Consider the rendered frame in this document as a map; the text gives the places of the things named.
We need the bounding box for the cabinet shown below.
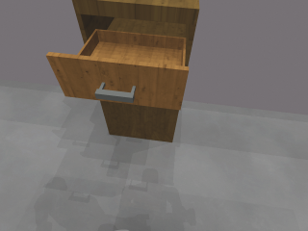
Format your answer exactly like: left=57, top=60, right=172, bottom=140
left=72, top=0, right=200, bottom=142

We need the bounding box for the handle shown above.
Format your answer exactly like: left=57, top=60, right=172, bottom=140
left=95, top=82, right=136, bottom=103

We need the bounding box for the drawer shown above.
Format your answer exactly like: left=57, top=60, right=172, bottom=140
left=45, top=29, right=190, bottom=111

